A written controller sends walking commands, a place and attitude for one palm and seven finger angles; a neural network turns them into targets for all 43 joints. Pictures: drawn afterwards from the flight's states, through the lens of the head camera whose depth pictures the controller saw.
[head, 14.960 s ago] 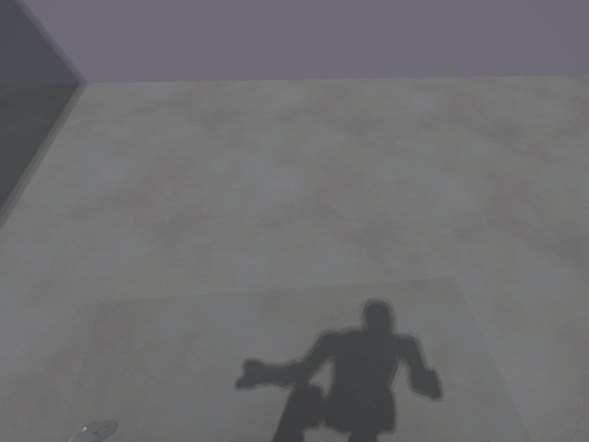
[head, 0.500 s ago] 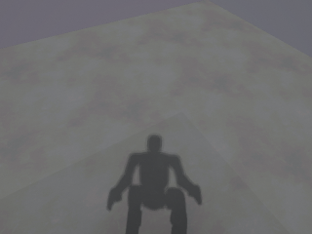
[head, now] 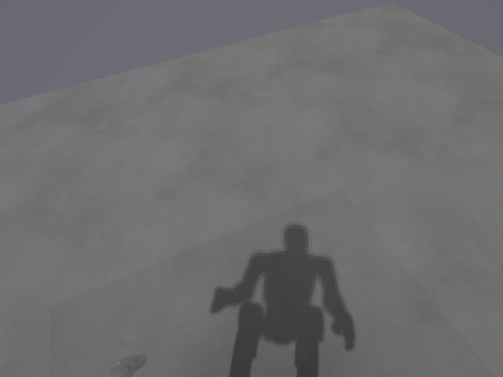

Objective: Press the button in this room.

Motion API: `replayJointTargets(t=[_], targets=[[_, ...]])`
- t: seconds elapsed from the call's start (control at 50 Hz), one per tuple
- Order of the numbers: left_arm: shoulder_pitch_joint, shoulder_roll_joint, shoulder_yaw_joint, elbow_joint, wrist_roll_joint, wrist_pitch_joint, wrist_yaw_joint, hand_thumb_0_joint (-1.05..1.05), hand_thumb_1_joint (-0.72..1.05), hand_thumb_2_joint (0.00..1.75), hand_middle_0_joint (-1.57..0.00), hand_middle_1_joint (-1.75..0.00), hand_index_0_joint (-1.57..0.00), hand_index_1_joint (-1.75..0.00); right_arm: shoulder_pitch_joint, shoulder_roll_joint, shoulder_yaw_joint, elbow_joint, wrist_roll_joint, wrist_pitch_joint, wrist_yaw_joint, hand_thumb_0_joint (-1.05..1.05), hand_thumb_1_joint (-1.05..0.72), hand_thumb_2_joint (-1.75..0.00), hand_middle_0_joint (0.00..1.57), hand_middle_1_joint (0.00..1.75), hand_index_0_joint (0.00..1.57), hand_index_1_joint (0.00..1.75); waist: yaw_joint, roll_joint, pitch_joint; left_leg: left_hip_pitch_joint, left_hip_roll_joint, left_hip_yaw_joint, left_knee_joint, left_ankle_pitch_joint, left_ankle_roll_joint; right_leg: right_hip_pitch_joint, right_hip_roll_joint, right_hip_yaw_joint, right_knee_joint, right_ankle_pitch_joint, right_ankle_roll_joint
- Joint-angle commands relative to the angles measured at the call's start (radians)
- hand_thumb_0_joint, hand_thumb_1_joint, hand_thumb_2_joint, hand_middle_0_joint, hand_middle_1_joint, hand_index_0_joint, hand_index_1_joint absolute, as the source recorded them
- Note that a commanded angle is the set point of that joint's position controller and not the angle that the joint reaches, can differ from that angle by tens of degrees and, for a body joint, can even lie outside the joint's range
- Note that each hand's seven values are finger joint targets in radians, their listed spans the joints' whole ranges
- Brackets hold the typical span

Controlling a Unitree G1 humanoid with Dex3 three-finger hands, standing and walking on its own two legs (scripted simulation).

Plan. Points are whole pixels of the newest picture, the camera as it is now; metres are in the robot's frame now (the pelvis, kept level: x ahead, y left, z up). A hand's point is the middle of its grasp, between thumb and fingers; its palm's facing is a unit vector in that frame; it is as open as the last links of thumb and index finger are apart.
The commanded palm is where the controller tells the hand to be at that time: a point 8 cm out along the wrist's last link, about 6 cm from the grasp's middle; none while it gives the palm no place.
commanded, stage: turn or walk to find it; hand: left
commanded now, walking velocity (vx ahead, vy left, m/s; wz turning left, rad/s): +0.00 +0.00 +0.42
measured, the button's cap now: out of the picture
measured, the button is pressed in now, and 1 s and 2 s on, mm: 0 0 0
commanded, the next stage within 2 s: none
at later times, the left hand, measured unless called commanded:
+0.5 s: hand out of the picture -0.04 +0.25 -0.18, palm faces +0.28 -0.93 -0.25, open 7.4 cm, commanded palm none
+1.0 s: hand out of the picture -0.02 +0.18 -0.13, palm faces +0.43 -0.85 -0.30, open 7.4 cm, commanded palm none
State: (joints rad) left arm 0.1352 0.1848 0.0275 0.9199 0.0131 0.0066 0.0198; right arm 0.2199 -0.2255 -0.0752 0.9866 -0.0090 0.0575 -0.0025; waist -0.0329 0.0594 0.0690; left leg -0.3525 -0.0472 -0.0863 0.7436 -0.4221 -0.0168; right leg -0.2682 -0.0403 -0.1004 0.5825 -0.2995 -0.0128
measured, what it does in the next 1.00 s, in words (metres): steps on the spot, turning left: left foot, then right foot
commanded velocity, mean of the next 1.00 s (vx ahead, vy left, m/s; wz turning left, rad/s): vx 0.00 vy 0.00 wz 0.42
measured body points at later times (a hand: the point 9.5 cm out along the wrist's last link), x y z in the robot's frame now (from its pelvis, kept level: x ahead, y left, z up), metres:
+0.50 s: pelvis -0.02 +0.03 +0.00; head +0.01 +0.06 +0.45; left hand -0.06 +0.30 -0.16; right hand +0.12 -0.19 -0.13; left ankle -0.05 +0.14 -0.73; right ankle -0.01 -0.10 -0.69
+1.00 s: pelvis -0.02 -0.04 +0.01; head +0.02 -0.08 +0.46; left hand -0.04 +0.22 -0.11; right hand +0.11 -0.25 -0.17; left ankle -0.11 +0.11 -0.64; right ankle +0.02 -0.10 -0.73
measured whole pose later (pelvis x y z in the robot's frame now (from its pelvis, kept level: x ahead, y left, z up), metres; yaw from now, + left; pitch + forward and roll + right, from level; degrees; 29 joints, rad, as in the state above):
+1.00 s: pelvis -0.02 -0.04 +0.01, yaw +26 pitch -1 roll +4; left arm 0.18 0.15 0.03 0.92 0.01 0.01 0.02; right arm 0.23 -0.25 -0.09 1.00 -0.02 0.08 0.01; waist -0.03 0.05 0.06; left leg -0.48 -0.03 -0.05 1.12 -0.40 -0.04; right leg -0.23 -0.07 -0.14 0.53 -0.28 -0.06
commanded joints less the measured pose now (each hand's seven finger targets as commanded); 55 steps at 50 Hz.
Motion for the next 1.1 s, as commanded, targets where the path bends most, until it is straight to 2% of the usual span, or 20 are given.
replayJointTargets(t=[0.0,0.06,0.28,0.34,0.36,0.38,0.4,0.42,0.46,0.54,0.7,0.78,0.8,0.82,0.84,0.86,0.88,0.9,0.94,1.08], targets=[[0.031,0.203,0.059,-0.064,0.002,-0.012,0.017,0.00,0.90,0.90,-0.20,-0.30,-0.20,-0.30,-0.015,-0.103,-0.037,-0.071,-0.012,-0.003,0.008,0.00,-0.90,-0.90,0.20,0.30,0.20,0.30,0.033,-0.219,-0.017,-0.192,0.050,-0.014,0.460,-0.048,-0.010,0.033,-0.344,0.280,-0.331,0.090,-0.118],[0.008,0.159,0.043,-0.075,0.003,-0.018,0.014,0.00,0.90,0.90,-0.20,-0.30,-0.20,-0.30,0.039,-0.080,-0.029,-0.042,-0.014,0.002,0.020,0.00,-0.90,-0.90,0.20,0.30,0.20,0.30,0.009,-0.205,-0.017,-0.190,0.066,0.031,0.490,0.064,-0.034,0.053,-0.263,0.117,-0.298,0.174,-0.071],[0.145,0.233,0.071,-0.010,0.020,-0.010,0.011,0.00,0.90,0.90,-0.20,-0.30,-0.20,-0.30,-0.078,-0.050,0.002,-0.073,0.002,-0.022,0.014,0.00,-0.90,-0.90,0.20,0.30,0.20,0.30,0.086,-0.256,-0.094,-0.049,0.078,0.157,0.012,-0.046,-0.044,0.200,-0.328,0.056,-0.164,0.486,-0.128],[0.107,0.230,0.074,-0.004,0.009,-0.002,0.009,0.00,0.90,0.90,-0.20,-0.30,-0.20,-0.30,0.012,-0.067,0.000,-0.051,0.000,-0.036,0.013,0.00,-0.90,-0.90,0.20,0.30,0.20,0.30,0.028,-0.215,-0.132,0.135,0.074,0.178,-0.258,0.176,-0.029,0.128,-0.297,-0.019,-0.042,0.412,-0.051],[0.113,0.202,0.068,-0.012,-0.001,0.006,0.006,0.00,0.90,0.90,-0.20,-0.30,-0.20,-0.30,0.046,-0.116,-0.009,-0.046,-0.002,-0.046,0.014,0.00,-0.90,-0.90,0.20,0.30,0.20,0.30,0.006,-0.085,-0.160,0.268,0.126,0.103,-0.360,0.314,-0.008,0.022,-0.250,-0.060,0.084,0.298,0.002],[0.114,0.131,0.055,-0.044,-0.007,0.012,0.001,0.00,0.90,0.90,-0.20,-0.30,-0.20,-0.30,0.083,-0.213,-0.033,-0.049,-0.010,-0.055,0.008,0.00,-0.90,-0.90,0.20,0.30,0.20,0.30,-0.014,0.223,-0.161,0.386,0.371,-0.228,-0.400,0.630,0.093,-0.238,-0.113,-0.098,0.282,-0.146,0.078],[0.051,0.116,0.038,-0.066,0.000,0.021,0.004,0.00,0.90,0.90,-0.20,-0.30,-0.20,-0.30,0.122,-0.258,-0.042,-0.034,-0.007,-0.044,0.000,0.00,-0.90,-0.90,0.20,0.30,0.20,0.30,-0.039,0.237,-0.145,0.328,0.463,-0.269,-0.409,0.792,0.187,-0.266,-0.078,-0.015,0.412,-0.363,0.084],[0.025,0.130,0.041,-0.069,0.002,0.027,0.002,0.00,0.90,0.90,-0.20,-0.30,-0.20,-0.30,0.104,-0.243,-0.036,-0.038,-0.010,-0.041,-0.003,0.00,-0.90,-0.90,0.20,0.30,0.20,0.30,-0.027,0.122,-0.108,0.270,0.456,-0.211,-0.406,0.723,0.203,-0.252,-0.095,0.026,0.480,-0.314,0.074],[0.014,0.134,0.052,-0.033,0.002,0.034,0.000,0.00,0.90,0.90,-0.20,-0.30,-0.20,-0.30,0.014,-0.184,-0.019,-0.049,-0.013,-0.046,-0.019,0.00,-0.90,-0.90,0.20,0.30,0.20,0.30,0.000,0.199,-0.058,0.222,0.348,-0.165,-0.418,0.647,0.165,-0.282,-0.090,0.071,0.534,-0.203,0.081],[0.063,0.136,0.050,-0.004,0.002,0.028,-0.011,0.00,0.90,0.90,-0.20,-0.30,-0.20,-0.30,-0.024,-0.164,-0.009,-0.074,-0.008,-0.055,-0.018,0.00,-0.90,-0.90,0.20,0.30,0.20,0.30,0.028,0.091,-0.084,0.242,0.277,-0.089,-0.413,0.633,0.155,-0.264,-0.071,0.072,0.541,-0.097,0.095],[-0.009,0.110,0.038,-0.053,-0.005,0.021,-0.002,0.00,0.90,0.90,-0.20,-0.30,-0.20,-0.30,0.018,-0.174,-0.026,-0.073,-0.017,-0.044,-0.013,0.00,-0.90,-0.90,0.20,0.30,0.20,0.30,-0.004,0.086,-0.089,0.241,0.285,-0.198,-0.377,0.637,0.190,-0.185,-0.031,0.071,0.259,-0.171,0.097],[0.091,0.119,0.041,-0.030,-0.011,0.005,0.000,0.00,0.90,0.90,-0.20,-0.30,-0.20,-0.30,-0.029,-0.172,-0.031,-0.086,-0.013,-0.037,-0.008,0.00,-0.90,-0.90,0.20,0.30,0.20,0.30,0.046,0.094,-0.118,0.115,0.224,-0.200,-0.298,0.589,0.140,0.054,0.007,0.038,-0.056,0.013,0.084],[0.141,0.142,0.047,-0.019,-0.008,-0.003,0.003,0.00,0.90,0.90,-0.20,-0.30,-0.20,-0.30,-0.039,-0.153,-0.030,-0.092,-0.006,-0.037,-0.005,0.00,-0.90,-0.90,0.20,0.30,0.20,0.30,0.071,0.039,-0.138,0.034,0.179,-0.176,-0.246,0.456,0.098,0.172,-0.023,0.055,-0.181,0.117,0.080],[0.174,0.219,0.060,-0.017,0.007,-0.016,0.010,0.00,0.90,0.90,-0.20,-0.30,-0.20,-0.30,-0.024,-0.095,-0.023,-0.102,0.004,-0.037,0.001,0.00,-0.90,-0.90,0.20,0.30,0.20,0.30,0.083,-0.174,-0.159,-0.128,0.079,-0.076,-0.092,0.206,0.032,0.314,-0.204,0.230,-0.279,0.132,0.029],[0.178,0.289,0.074,-0.023,0.014,-0.017,0.013,0.00,0.90,0.90,-0.20,-0.30,-0.20,-0.30,-0.055,-0.062,-0.016,-0.133,-0.001,-0.036,0.001,0.00,-0.90,-0.90,0.20,0.30,0.20,0.30,0.097,-0.380,-0.105,-0.248,-0.025,0.038,0.129,-0.158,-0.017,0.269,-0.425,0.449,-0.303,0.270,-0.087],[0.154,0.269,0.072,-0.038,0.005,-0.014,0.017,0.00,0.90,0.90,-0.20,-0.30,-0.20,-0.30,-0.060,-0.111,-0.029,-0.123,-0.008,-0.021,0.000,0.00,-0.90,-0.90,0.20,0.30,0.20,0.30,0.090,-0.298,-0.090,-0.201,0.024,-0.022,0.295,-0.158,-0.008,0.123,-0.444,0.419,-0.319,0.211,-0.141],[0.074,0.230,0.072,-0.055,0.004,-0.017,0.020,0.00,0.90,0.90,-0.20,-0.30,-0.20,-0.30,-0.032,-0.116,-0.034,-0.100,-0.013,-0.011,0.003,0.00,-0.90,-0.90,0.20,0.30,0.20,0.30,0.055,-0.332,-0.033,-0.198,0.049,-0.048,0.383,-0.100,-0.003,0.029,-0.396,0.371,-0.357,0.070,-0.137],[0.027,0.203,0.064,-0.070,0.003,-0.013,0.016,0.00,0.90,0.90,-0.20,-0.30,-0.20,-0.30,-0.023,-0.109,-0.040,-0.076,-0.013,-0.004,0.009,0.00,-0.90,-0.90,0.20,0.30,0.20,0.30,0.034,-0.227,0.009,-0.190,0.050,-0.024,0.455,-0.036,-0.007,-0.015,-0.349,0.316,-0.362,0.002,-0.118],[-0.010,0.159,0.049,-0.082,0.002,-0.016,0.014,0.00,0.90,0.90,-0.20,-0.30,-0.20,-0.30,0.030,-0.083,-0.033,-0.045,-0.017,0.002,0.019,0.00,-0.90,-0.90,0.20,0.30,0.20,0.30,0.001,-0.172,0.016,-0.180,0.064,0.012,0.489,0.057,-0.023,-0.013,-0.272,0.175,-0.324,0.084,-0.071],[0.126,0.156,0.050,-0.034,0.004,-0.027,0.017,0.00,0.90,0.90,-0.20,-0.30,-0.20,-0.30,0.002,-0.081,-0.024,-0.040,-0.015,0.005,0.016,0.00,-0.90,-0.90,0.20,0.30,0.20,0.30,0.051,-0.202,-0.062,-0.221,0.089,0.036,0.429,0.083,-0.066,0.186,-0.289,0.107,-0.288,0.265,-0.089]])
